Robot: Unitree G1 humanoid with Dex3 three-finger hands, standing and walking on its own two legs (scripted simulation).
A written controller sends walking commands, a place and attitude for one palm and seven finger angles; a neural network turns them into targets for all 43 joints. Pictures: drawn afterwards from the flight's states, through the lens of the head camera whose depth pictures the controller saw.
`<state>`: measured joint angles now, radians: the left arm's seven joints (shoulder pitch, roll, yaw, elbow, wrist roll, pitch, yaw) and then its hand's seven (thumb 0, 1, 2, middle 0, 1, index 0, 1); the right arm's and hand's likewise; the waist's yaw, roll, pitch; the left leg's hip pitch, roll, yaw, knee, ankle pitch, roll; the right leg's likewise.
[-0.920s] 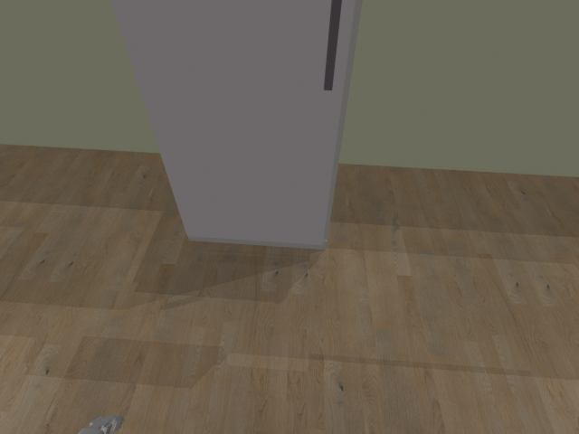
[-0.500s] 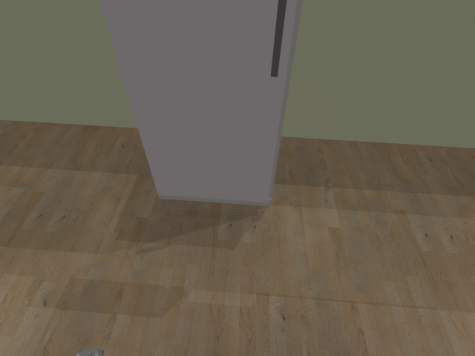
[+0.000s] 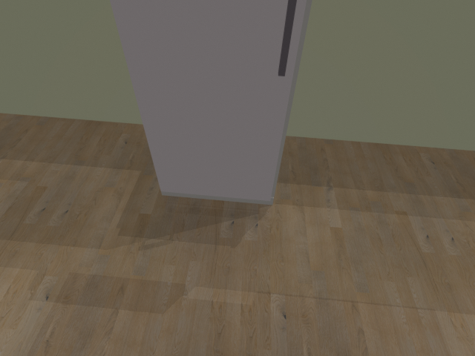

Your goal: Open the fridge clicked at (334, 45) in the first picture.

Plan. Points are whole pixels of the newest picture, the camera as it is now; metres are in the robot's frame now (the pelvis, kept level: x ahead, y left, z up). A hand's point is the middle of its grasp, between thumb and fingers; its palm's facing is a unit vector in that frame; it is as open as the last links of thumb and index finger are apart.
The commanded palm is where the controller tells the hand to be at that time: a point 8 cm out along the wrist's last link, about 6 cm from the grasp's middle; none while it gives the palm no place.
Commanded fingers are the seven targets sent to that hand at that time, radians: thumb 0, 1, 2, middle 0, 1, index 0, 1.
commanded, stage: look at it before walking up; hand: right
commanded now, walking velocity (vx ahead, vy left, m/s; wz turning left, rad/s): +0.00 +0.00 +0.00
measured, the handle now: (287, 29) +0.93 -0.08 +0.16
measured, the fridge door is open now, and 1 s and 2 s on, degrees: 0 0 0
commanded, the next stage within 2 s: take the last steps up to it in 0.52 s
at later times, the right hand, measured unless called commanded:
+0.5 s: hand out of the picture +0.08 -0.24 -0.16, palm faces -0.03 +0.94 -0.33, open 7.4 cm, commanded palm none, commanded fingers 0.00 -0.90 -0.90 0.20 0.30 0.20 0.30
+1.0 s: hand out of the picture +0.03 -0.17 -0.19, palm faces +0.04 +0.98 -0.19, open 7.4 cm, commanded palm none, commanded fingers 0.00 -0.90 -0.90 0.20 0.30 0.20 0.30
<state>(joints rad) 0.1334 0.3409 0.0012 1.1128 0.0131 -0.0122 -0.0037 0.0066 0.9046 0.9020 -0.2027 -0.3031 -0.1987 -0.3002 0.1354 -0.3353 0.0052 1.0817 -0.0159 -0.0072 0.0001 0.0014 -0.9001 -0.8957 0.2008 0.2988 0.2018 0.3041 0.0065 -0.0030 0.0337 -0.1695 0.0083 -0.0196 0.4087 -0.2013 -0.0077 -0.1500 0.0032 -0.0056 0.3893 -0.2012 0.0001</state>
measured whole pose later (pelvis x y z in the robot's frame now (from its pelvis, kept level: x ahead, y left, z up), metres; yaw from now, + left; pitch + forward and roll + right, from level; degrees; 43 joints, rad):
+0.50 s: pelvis +0.01 +0.00 +0.00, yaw +0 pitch -2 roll +0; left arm 0.12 0.34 0.00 1.11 0.01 -0.01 0.00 0.01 0.90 0.90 -0.20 -0.30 -0.20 -0.30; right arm 0.14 -0.34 0.00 1.09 -0.02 -0.01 0.00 0.00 -0.90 -0.90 0.20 0.30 0.20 0.30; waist 0.00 0.00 0.04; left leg -0.15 0.00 -0.02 0.38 -0.20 -0.01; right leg -0.13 0.00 0.00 0.37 -0.20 0.00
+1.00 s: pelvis +0.07 +0.01 -0.01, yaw -1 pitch +0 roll +1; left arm 0.31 0.20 0.01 1.13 0.02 0.00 0.00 0.01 0.91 0.90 -0.20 -0.30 -0.20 -0.30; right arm 0.37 -0.19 -0.02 1.11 -0.03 -0.04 0.00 0.00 -0.90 -0.90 0.20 0.30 0.20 0.30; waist -0.01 -0.01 -0.01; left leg -0.16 -0.03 0.01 0.54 -0.38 0.02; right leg -0.26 -0.04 -0.02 0.76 -0.46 0.00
